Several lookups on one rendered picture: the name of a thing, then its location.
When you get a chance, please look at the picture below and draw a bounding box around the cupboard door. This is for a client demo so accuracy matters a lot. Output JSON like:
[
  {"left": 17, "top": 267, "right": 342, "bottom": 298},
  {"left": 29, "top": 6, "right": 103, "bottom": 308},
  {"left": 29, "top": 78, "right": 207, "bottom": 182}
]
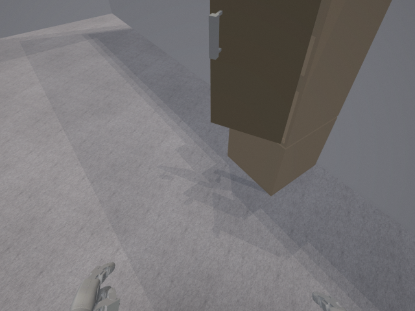
[{"left": 210, "top": 0, "right": 321, "bottom": 144}]

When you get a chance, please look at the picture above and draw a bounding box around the handle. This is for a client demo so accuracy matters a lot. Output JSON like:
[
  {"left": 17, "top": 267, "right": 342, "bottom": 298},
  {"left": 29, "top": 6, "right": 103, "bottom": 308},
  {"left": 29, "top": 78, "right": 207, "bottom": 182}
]
[{"left": 209, "top": 10, "right": 222, "bottom": 60}]

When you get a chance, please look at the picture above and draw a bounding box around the robot left hand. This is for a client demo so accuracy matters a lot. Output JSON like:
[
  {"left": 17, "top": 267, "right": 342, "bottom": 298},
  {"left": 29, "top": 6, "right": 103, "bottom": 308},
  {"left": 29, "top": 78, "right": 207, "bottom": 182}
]
[{"left": 70, "top": 262, "right": 120, "bottom": 311}]

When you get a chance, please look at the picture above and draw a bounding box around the robot right hand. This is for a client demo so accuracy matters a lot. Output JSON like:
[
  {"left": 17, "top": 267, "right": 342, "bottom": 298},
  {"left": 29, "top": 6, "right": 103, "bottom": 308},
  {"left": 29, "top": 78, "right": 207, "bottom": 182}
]
[{"left": 312, "top": 292, "right": 347, "bottom": 311}]

